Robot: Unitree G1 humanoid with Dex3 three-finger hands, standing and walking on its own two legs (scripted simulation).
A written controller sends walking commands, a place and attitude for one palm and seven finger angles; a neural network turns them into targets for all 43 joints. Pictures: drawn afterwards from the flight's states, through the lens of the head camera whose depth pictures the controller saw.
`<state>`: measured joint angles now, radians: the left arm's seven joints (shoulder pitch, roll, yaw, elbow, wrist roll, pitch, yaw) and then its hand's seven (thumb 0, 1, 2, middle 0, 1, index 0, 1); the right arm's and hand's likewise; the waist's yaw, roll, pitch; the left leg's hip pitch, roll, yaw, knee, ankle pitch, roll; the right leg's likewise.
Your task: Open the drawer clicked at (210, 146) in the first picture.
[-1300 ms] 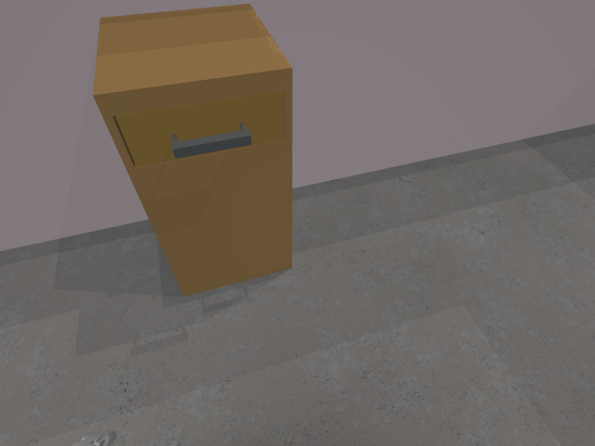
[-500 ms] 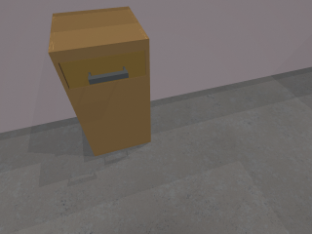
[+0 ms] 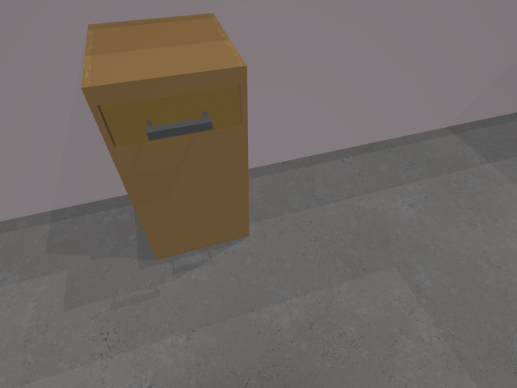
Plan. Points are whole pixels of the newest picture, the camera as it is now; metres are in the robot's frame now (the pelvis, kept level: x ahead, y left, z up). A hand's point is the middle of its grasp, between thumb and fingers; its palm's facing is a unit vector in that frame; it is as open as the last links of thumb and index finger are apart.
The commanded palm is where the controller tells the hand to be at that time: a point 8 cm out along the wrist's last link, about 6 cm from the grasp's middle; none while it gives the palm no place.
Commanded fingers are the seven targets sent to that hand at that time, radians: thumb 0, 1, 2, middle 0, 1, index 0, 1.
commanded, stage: look at it before walking up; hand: left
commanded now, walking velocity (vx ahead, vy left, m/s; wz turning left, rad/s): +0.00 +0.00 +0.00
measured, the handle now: (179, 123) +0.80 +0.28 -0.06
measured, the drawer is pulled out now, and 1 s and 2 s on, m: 0.00 0.00 0.00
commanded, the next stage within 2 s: turn to face it in 0.14 s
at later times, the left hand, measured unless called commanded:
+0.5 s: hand out of the picture +0.06 +0.24 -0.17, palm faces +0.06 -0.95 -0.31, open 7.4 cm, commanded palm none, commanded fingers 0.00 0.90 0.90 -0.20 -0.30 -0.20 -0.30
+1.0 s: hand out of the picture -0.02 +0.22 -0.17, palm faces +0.28 -0.93 -0.24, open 7.4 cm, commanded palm none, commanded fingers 0.00 0.90 0.90 -0.20 -0.30 -0.20 -0.30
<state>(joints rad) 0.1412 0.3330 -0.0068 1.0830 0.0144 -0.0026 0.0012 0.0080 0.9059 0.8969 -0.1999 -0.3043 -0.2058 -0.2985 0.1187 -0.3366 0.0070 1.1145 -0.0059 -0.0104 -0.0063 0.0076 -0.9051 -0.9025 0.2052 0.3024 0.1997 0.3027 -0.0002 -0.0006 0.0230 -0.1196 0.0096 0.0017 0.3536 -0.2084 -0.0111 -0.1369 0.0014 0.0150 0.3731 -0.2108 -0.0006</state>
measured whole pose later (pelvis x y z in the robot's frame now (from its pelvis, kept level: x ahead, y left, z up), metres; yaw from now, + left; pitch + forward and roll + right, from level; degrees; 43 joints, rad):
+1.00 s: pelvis -0.03 +0.02 +0.00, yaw +16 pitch +0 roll -1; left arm 0.20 0.20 0.04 0.99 0.01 0.06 0.03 0.01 0.91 0.90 -0.20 -0.30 -0.20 -0.30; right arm 0.26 -0.17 -0.04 1.02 -0.02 0.03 -0.02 0.01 -0.90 -0.90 0.21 0.30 0.20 0.30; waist -0.03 0.01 0.04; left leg -0.27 -0.06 -0.06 0.42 -0.16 0.05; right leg -0.32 -0.03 -0.01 0.76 -0.44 0.05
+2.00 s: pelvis +0.23 -0.03 -0.02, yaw +15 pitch +0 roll -1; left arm 0.17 0.16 0.06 1.04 0.03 -0.04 0.02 0.00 0.93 0.90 -0.20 -0.30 -0.20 -0.30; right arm 0.30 -0.19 -0.07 1.09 -0.03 0.00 -0.02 0.01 -0.91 -0.90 0.20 0.30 0.19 0.30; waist -0.05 0.04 0.04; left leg -0.46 0.13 0.08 1.13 -0.41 0.01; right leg -0.29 -0.02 -0.18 0.53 -0.23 -0.05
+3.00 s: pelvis +0.32 -0.03 -0.01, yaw +17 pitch +0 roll +0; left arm 0.25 0.22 0.06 1.03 0.03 0.06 0.02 0.01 0.91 0.90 -0.20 -0.30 -0.20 -0.30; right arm 0.24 -0.18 -0.03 1.01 -0.03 0.02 -0.01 0.00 -0.91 -0.90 0.20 0.30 0.19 0.30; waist 0.01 -0.03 -0.01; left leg -0.17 0.03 0.03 0.48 -0.32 0.00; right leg -0.41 -0.07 -0.04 0.65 -0.33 0.03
